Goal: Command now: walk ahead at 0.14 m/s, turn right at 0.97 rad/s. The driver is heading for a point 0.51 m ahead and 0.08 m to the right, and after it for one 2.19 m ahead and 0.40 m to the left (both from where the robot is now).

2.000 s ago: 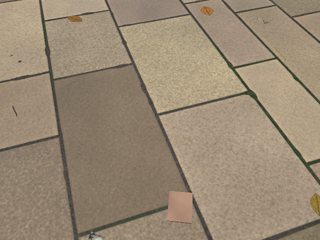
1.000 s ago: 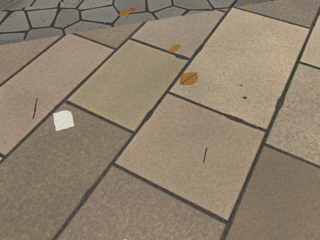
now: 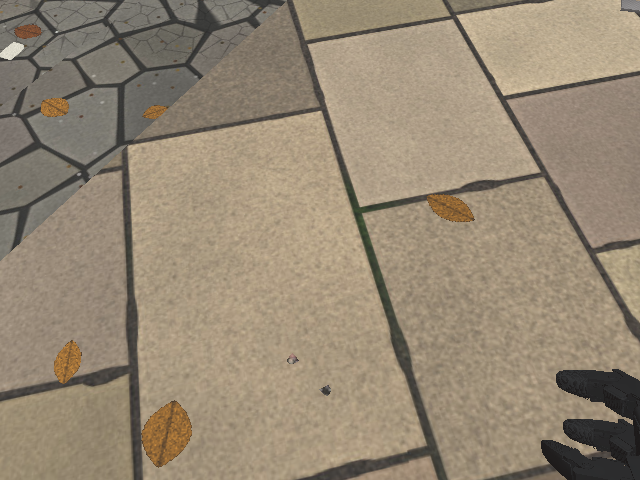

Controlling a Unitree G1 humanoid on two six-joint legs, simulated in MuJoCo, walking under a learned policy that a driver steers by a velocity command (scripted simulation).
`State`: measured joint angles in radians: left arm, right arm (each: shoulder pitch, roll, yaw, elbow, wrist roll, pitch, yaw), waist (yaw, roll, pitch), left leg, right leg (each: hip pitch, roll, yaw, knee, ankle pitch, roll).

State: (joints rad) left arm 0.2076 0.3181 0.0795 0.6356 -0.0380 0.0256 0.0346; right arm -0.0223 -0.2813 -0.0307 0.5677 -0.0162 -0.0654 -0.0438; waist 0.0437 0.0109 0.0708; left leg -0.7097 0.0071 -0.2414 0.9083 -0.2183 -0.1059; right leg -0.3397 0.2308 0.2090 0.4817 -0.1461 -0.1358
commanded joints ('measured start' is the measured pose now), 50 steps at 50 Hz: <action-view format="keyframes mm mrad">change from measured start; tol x32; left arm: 1 -33 145 47 -91 -6 20 32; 50 354 87 -13 219 73 -114 -27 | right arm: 1 32 -74 -27 -43 9 3 4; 50 -110 -55 -23 2 -20 50 120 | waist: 1 -32 -98 -245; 7 -64 -158 -198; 10 35 324 -362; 27 43 186 -223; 30 96 -287 -39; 50 31 -137 98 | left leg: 1 172 -101 96 -155 125 1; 7 407 -52 46 -526 238 64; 10 778 475 -484 -538 497 411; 23 509 271 172 -633 135 320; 27 319 280 183 -695 -400 246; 32 -472 74 164 223 -159 121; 50 -49 1 410 -273 46 222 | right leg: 1 88 -179 213 -15 430 9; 7 89 -173 364 145 102 26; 9 -212 14 105 536 -620 121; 14 -308 -203 -102 898 -264 226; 28 318 -208 -386 143 -240 71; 32 325 -648 566 -422 -845 -211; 50 551 -464 -165 -398 429 -32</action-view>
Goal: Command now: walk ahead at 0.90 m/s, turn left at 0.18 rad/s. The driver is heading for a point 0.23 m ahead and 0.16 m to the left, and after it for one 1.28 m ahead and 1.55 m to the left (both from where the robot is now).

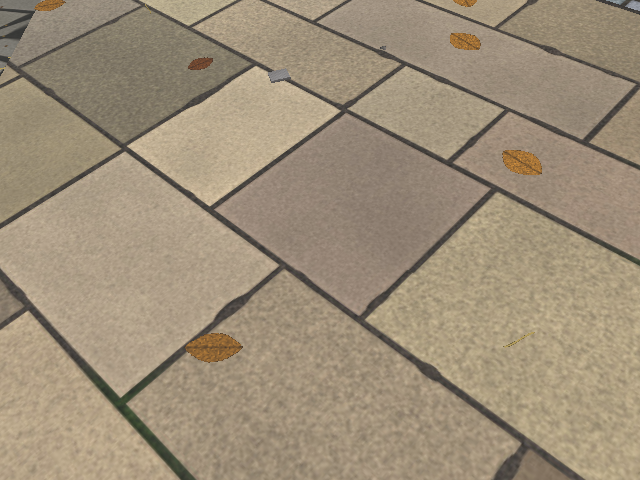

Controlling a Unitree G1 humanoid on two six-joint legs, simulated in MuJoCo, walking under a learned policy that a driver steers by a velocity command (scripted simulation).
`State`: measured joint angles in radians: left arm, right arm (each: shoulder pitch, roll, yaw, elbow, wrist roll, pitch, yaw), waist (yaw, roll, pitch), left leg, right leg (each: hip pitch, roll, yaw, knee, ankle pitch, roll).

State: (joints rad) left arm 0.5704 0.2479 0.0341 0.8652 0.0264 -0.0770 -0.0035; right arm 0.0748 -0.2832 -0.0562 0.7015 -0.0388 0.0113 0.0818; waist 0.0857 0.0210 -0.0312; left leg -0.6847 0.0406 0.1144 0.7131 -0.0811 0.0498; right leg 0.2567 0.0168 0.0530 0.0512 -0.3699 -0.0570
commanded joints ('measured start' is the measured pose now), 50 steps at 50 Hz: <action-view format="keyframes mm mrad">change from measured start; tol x32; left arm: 1 -13 169 32 2 13 -14 15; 50 -608 165 89 -306 -7 72 33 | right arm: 1 -158 -55 3 -123 5 -25 -18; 5 484 -294 -80 56 -17 -54 -63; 50 181 -315 -114 -176 12 12 -93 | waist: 1 -40 -171 151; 6 -199 183 -272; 14 -21 -36 90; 26 -141 -288 -452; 31 -116 -119 -44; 50 -144 178 -30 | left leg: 1 58 -88 93 -80 -140 100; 4 745 -92 -68 -120 -185 178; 6 1074 270 -983 -386 -69 353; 15 276 -50 -301 -418 671 195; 23 422 -131 -472 26 196 -20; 25 107 -246 -364 581 -735 -89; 27 43 -73 -278 742 -483 -139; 46 445 -3 -8 -113 -193 -10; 50 574 286 -640 -418 40 289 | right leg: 1 -57 -252 -57 127 1014 -97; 3 -113 -254 -128 566 1465 -58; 6 -920 92 25 1461 -45 22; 7 -987 21 79 1491 18 18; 22 -456 66 75 350 515 126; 25 135 -521 633 443 1141 -226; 28 -238 -344 379 322 404 -168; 44 -450 -354 -120 243 247 -125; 50 -1062 -31 -9 1104 -212 125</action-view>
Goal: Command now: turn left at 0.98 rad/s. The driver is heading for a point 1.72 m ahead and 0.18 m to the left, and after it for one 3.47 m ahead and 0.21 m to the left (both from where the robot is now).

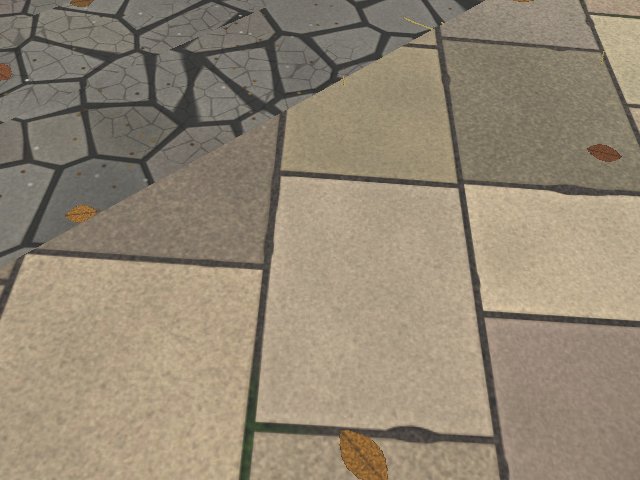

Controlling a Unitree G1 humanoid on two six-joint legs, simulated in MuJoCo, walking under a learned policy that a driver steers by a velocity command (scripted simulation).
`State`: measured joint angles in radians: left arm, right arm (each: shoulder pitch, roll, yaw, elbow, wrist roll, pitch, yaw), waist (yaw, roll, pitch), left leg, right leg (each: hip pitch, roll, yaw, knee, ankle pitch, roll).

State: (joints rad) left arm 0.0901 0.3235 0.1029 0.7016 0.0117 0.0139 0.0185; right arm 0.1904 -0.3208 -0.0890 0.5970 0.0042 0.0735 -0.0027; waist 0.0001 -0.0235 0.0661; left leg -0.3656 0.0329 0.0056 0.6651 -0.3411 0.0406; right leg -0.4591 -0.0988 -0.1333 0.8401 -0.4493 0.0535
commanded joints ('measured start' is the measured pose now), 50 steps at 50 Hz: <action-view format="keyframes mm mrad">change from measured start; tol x16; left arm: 1 -114 96 25 -137 -4 -24 18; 50 6 60 -20 -21 -44 -66 -29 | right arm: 1 23 -256 -74 -69 -16 -64 -13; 50 98 -107 -7 48 -1 -149 -20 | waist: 1 -23 202 -107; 16 24 231 -190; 19 -54 -283 -182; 23 -32 -76 -102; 36 -13 -148 -164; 38 37 255 -225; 50 -65 163 -44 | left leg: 1 234 248 -473 -375 247 240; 16 164 53 -578 -175 397 122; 19 -245 -193 -243 262 -320 -26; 23 -296 -49 -153 603 -96 -118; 34 17 -45 5 -21 -21 -100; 37 354 19 -93 -325 346 -14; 38 481 279 -375 -268 758 85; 42 253 206 -276 -311 550 184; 46 297 207 -412 -509 -310 186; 50 388 244 -328 -553 -216 151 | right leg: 1 -347 80 205 299 -22 -8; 16 131 177 249 -395 215 -8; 19 396 -265 689 -551 559 -272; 25 327 -127 321 -523 583 -271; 35 340 -155 217 -422 640 -252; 37 185 -87 146 -303 420 -121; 38 -23 13 51 -82 -66 -14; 39 -39 31 136 31 -207 16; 44 -113 36 131 200 33 30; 50 -293 4 176 31 230 -48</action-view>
